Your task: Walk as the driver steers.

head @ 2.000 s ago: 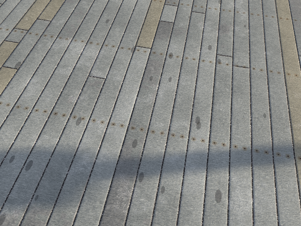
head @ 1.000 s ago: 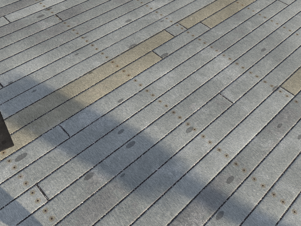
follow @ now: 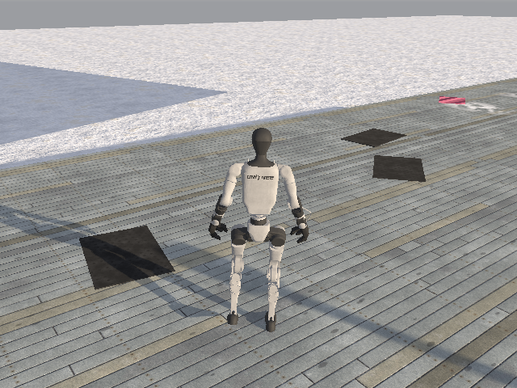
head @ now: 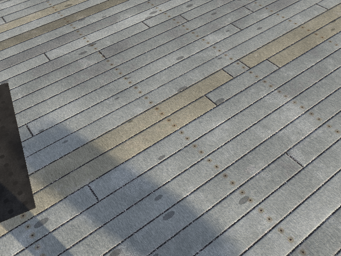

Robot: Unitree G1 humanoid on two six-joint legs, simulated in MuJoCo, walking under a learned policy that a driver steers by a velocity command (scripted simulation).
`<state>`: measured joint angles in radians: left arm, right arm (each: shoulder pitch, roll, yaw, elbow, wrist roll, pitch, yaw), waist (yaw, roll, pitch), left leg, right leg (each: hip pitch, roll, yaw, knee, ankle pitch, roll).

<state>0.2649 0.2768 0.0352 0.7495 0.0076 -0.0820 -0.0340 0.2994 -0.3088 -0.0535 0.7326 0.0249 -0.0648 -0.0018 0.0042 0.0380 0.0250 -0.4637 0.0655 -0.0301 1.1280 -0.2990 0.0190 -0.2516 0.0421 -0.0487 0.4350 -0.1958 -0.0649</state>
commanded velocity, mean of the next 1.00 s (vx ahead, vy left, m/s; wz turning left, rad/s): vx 0.14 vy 0.00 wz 0.00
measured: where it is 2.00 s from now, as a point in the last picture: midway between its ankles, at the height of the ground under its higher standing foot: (185, 244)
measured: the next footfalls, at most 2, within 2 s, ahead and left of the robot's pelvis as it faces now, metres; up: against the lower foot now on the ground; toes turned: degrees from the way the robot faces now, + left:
left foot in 0.32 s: +0.34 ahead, +0.12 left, +0.00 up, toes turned +0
right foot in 0.62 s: +0.28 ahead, -0.12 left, +0.00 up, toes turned -1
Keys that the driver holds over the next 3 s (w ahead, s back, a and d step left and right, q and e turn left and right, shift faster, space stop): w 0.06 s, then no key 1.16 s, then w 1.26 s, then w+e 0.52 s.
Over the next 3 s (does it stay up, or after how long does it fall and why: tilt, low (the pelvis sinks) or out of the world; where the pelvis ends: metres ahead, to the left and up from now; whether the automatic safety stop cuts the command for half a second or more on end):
stays up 1.13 0.02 -0.01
